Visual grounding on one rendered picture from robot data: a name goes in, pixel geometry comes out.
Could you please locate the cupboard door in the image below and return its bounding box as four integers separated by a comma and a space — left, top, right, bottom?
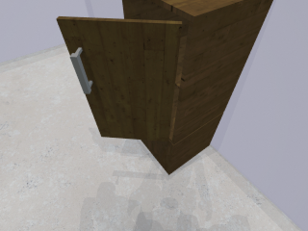
56, 16, 182, 141

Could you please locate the handle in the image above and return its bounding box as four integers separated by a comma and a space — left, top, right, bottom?
69, 47, 93, 94

